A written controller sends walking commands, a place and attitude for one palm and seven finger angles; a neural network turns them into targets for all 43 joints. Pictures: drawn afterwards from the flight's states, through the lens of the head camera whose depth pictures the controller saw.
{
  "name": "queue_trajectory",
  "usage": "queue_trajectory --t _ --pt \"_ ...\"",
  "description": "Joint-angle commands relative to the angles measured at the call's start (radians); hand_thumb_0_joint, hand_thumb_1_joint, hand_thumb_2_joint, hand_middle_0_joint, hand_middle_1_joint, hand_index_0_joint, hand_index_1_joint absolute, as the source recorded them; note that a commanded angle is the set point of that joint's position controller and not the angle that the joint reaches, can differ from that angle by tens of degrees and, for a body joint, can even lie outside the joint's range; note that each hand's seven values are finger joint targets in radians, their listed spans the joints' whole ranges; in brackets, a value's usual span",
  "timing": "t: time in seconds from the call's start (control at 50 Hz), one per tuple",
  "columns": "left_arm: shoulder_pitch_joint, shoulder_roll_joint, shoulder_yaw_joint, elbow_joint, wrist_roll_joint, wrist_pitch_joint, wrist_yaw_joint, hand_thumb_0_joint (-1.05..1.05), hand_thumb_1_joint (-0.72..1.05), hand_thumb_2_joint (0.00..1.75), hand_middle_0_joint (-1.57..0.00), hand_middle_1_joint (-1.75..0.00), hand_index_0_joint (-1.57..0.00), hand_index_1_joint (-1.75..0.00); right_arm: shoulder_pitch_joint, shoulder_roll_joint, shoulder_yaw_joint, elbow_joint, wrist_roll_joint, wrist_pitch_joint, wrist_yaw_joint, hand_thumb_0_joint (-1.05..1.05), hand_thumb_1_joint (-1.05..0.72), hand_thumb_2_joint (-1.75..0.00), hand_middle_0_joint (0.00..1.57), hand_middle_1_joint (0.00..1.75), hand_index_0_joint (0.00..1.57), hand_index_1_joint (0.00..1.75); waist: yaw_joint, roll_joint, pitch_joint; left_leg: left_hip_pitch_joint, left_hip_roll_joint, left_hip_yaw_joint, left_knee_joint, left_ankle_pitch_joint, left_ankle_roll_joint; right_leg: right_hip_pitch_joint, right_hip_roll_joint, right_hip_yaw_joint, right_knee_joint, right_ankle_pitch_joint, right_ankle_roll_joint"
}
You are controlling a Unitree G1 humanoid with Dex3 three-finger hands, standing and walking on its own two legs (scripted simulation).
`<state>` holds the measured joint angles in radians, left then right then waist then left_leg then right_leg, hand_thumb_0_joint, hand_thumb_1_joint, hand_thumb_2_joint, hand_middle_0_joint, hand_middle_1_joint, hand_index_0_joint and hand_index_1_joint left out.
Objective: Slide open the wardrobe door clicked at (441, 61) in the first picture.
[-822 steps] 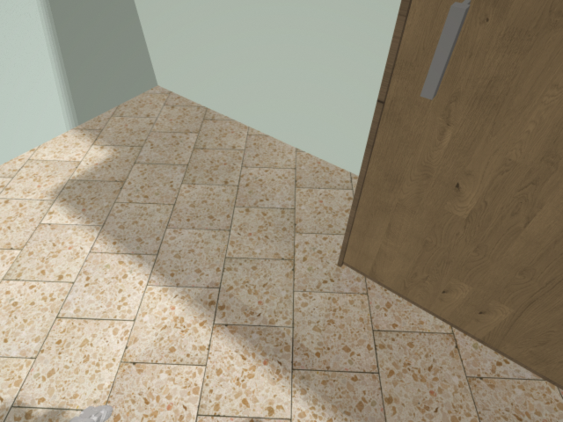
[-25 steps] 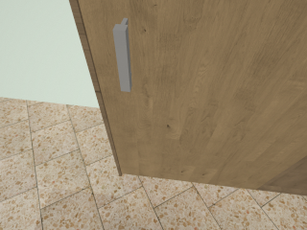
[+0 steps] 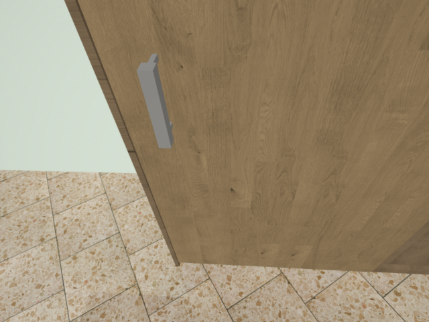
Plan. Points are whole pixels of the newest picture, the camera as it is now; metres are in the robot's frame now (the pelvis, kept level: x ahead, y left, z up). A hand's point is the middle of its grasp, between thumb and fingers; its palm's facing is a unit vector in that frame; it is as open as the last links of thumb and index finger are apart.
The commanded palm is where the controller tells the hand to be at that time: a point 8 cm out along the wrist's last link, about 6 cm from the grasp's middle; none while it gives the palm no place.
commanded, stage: come to a stop and stand still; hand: left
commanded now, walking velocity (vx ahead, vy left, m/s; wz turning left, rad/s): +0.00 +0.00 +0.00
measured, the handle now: (160, 103) +0.47 +0.13 +0.19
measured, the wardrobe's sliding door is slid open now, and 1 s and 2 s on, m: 0.00 0.00 0.00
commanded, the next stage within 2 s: look again from close up in 0.52 s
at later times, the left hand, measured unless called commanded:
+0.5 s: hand out of the picture +0.03 +0.16 -0.16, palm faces +0.00 -0.97 -0.23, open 7.3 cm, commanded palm none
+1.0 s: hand out of the picture +0.02 +0.15 -0.16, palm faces +0.00 -0.98 -0.21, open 7.3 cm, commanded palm none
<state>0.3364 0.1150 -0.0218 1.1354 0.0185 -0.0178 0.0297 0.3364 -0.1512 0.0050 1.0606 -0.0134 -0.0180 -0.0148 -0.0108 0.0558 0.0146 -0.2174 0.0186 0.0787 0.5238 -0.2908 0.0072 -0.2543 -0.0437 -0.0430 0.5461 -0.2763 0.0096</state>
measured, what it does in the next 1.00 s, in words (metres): stands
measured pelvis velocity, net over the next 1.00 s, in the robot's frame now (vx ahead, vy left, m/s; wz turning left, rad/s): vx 0.01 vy -0.02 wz -0.01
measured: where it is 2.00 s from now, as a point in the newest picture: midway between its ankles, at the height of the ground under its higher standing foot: outside the picture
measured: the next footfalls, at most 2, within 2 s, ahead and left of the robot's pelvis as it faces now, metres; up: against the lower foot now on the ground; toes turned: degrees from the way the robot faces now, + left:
none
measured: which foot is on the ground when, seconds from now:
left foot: down 0.00-1.00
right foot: down 0.00-1.00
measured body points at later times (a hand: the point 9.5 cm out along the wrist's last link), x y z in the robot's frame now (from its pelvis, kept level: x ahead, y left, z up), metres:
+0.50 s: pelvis +0.02 -0.02 +0.01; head +0.03 -0.04 +0.45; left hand +0.03 +0.21 -0.14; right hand +0.02 -0.24 -0.16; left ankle -0.01 +0.11 -0.73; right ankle +0.01 -0.12 -0.73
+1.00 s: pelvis +0.01 -0.02 +0.01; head +0.03 -0.03 +0.46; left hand +0.02 +0.21 -0.15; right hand +0.01 -0.23 -0.16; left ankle -0.01 +0.11 -0.73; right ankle +0.01 -0.12 -0.73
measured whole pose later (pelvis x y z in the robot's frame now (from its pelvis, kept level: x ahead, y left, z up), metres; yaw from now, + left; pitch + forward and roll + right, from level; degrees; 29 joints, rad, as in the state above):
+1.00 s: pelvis +0.01 -0.02 +0.01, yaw -1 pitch -1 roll +1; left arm 0.27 0.15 -0.01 1.12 0.02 -0.01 0.03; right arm 0.27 -0.15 0.01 1.13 -0.01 -0.02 -0.03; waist 0.00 0.01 0.05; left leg -0.13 0.04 0.08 0.41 -0.25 -0.02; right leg -0.19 -0.01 -0.04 0.46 -0.25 -0.02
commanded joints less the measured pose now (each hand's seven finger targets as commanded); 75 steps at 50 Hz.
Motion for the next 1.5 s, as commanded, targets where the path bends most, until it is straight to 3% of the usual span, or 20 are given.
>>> queue_trajectory --t 0.0,0.24,0.46,0.54,0.62,0.84,0.92,1.06,1.26,1.38,1.4,1.42,1.44,1.46,1.48 --pt "0.028 0.112 0.023 -0.043 -0.008 -0.024 0.006 0.00 0.90 0.90 -0.20 -0.30 -0.20 -0.30 0.045 -0.073 -0.005 -0.035 -0.001 -0.020 -0.008 0.00 -0.90 -0.90 0.20 0.30 0.20 0.30 0.000 -0.097 0.069 -0.027 0.075 -0.091 -0.135 0.098 0.023 -0.012 -0.058 0.091 -0.132 0.062 -0.051" --pt "0.002 0.142 0.034 -0.052 -0.007 -0.021 0.009 0.00 0.90 0.90 -0.20 -0.30 -0.20 -0.30 0.024 -0.075 -0.003 0.010 -0.002 -0.019 -0.013 0.00 -0.90 -0.90 0.20 0.30 0.20 0.30 0.011 -0.084 0.041 0.022 0.082 -0.065 -0.154 0.170 0.014 0.059 -0.070 0.089 -0.130 0.228 -0.053" --pt "-0.019 0.158 0.039 -0.059 -0.007 -0.018 0.007 0.00 0.90 0.90 -0.20 -0.30 -0.20 -0.30 -0.001 -0.092 -0.007 0.022 -0.002 -0.015 -0.016 0.00 -0.90 -0.90 0.20 0.30 0.20 0.30 0.011 -0.059 0.029 0.052 0.089 -0.054 -0.160 0.187 0.005 0.073 -0.072 0.096 -0.150 0.271 -0.055" --pt "-0.022 0.161 0.038 -0.057 -0.006 -0.017 0.006 0.00 0.90 0.90 -0.20 -0.30 -0.20 -0.30 -0.005 -0.086 -0.007 0.025 -0.002 -0.011 -0.015 0.00 -0.90 -0.90 0.20 0.30 0.20 0.30 0.010 -0.088 0.040 0.052 0.089 -0.054 -0.166 0.162 0.004 0.070 -0.071 0.099 -0.165 0.248 -0.056" --pt "-0.025 0.161 0.038 -0.055 -0.007 -0.015 0.005 0.00 0.90 0.90 -0.20 -0.30 -0.20 -0.30 -0.009 -0.094 -0.008 0.027 -0.002 -0.010 -0.015 0.00 -0.90 -0.90 0.20 0.30 0.20 0.30 0.010 -0.055 0.048 0.050 0.089 -0.053 -0.173 0.151 0.001 0.059 -0.070 0.103 -0.175 0.215 -0.056" --pt "-0.014 0.148 0.037 -0.051 -0.005 -0.012 0.004 0.00 0.90 0.90 -0.20 -0.30 -0.20 -0.30 -0.006 -0.084 -0.009 0.036 -0.001 -0.011 -0.017 0.00 -0.90 -0.90 0.20 0.30 0.20 0.30 0.013 -0.083 0.057 0.055 0.094 -0.058 -0.181 0.152 0.005 0.054 -0.064 0.097 -0.181 0.198 -0.052" --pt "-0.015 0.147 0.039 -0.051 -0.006 -0.011 0.004 0.00 0.90 0.90 -0.20 -0.30 -0.20 -0.30 -0.001 -0.088 -0.008 0.038 -0.001 -0.012 -0.017 0.00 -0.90 -0.90 0.20 0.30 0.20 0.30 0.014 -0.053 0.051 0.046 0.093 -0.062 -0.188 0.146 0.006 0.056 -0.064 0.098 -0.181 0.165 -0.053" --pt "-0.007 0.144 0.041 -0.049 -0.005 -0.014 0.005 0.00 0.90 0.90 -0.20 -0.30 -0.20 -0.30 0.005 -0.085 -0.010 0.042 0.000 -0.017 -0.019 0.00 -0.90 -0.90 0.20 0.30 0.20 0.30 0.018 -0.067 0.031 0.058 0.096 -0.063 -0.179 0.193 0.008 0.078 -0.067 0.088 -0.166 0.230 -0.052" --pt "-0.012 0.142 0.042 -0.049 -0.004 -0.010 0.006 0.00 0.90 0.90 -0.20 -0.30 -0.20 -0.30 0.007 -0.077 -0.012 0.047 -0.001 -0.012 -0.019 0.00 -0.90 -0.90 0.20 0.30 0.20 0.30 0.017 -0.071 0.073 0.036 0.092 -0.066 -0.190 0.149 0.007 0.056 -0.066 0.089 -0.183 0.169 -0.051" --pt "-0.008 0.143 0.041 -0.051 -0.005 -0.011 0.005 0.00 0.90 0.90 -0.20 -0.30 -0.20 -0.30 0.006 -0.080 -0.013 0.046 -0.001 -0.014 -0.018 0.00 -0.90 -0.90 0.20 0.30 0.20 0.30 0.017 -0.064 0.049 0.050 0.093 -0.068 -0.189 0.155 0.008 0.057 -0.064 0.094 -0.183 0.163 -0.051" --pt "0.076 0.154 0.036 -0.008 0.003 -0.026 0.044 0.00 0.90 0.90 -0.20 -0.30 -0.20 -0.30 -0.103 -0.127 -0.025 -0.020 0.011 -0.019 -0.007 0.00 -0.90 -0.90 0.20 0.30 0.20 0.30 0.049 -0.094 0.053 -0.016 0.108 -0.032 0.029 0.207 -0.017 0.058 -0.127 0.141 -0.163 0.557 -0.027" --pt "-0.695 0.364 0.123 -1.566 -0.225 -0.251 0.025 0.00 0.88 0.89 -0.20 -0.32 -0.20 -0.32 -0.083 -0.287 -0.032 -0.370 0.062 -0.168 -0.058 0.00 -0.90 -0.90 0.20 0.30 0.20 0.30 -0.073 0.082 -0.467 0.226 -0.018 -0.054 -0.105 0.258 0.016 0.190 -0.029 0.073 -0.083 0.407 -0.035" --pt "-0.525 0.464 0.230 -1.539 -0.171 -0.238 0.087 0.00 0.85 0.88 -0.20 -0.33 -0.20 -0.33 -0.188 -0.188 0.000 -0.340 0.060 -0.243 -0.096 0.00 -0.90 -0.90 0.20 0.30 0.20 0.30 0.004 0.183 -0.357 0.224 0.000 -0.012 -0.089 0.259 0.015 0.135 0.008 0.079 -0.048 0.258 -0.041" --pt "-0.008 0.115 0.017 -1.245 -0.143 -0.097 0.083 0.00 0.83 0.87 -0.21 -0.34 -0.21 -0.34 -0.151 -0.153 -0.014 -0.377 0.050 -0.294 -0.084 0.00 -0.90 -0.90 0.20 0.30 0.20 0.30 0.012 0.140 -0.265 0.124 0.017 -0.039 -0.117 0.263 0.016 0.069 0.020 -0.010 -0.027 0.133 -0.045" --pt "0.024 0.020 -0.013 -1.169 -0.192 -0.049 0.076 0.00 0.81 0.86 -0.21 -0.36 -0.21 -0.36 -0.140 -0.175 -0.014 -0.334 0.079 -0.310 -0.086 0.00 -0.90 -0.90 0.20 0.30 0.20 0.30 -0.017 0.005 -0.136 0.043 0.012 -0.062 -0.094 0.178 0.007 -0.001 0.023 -0.040 -0.057 0.105 -0.026"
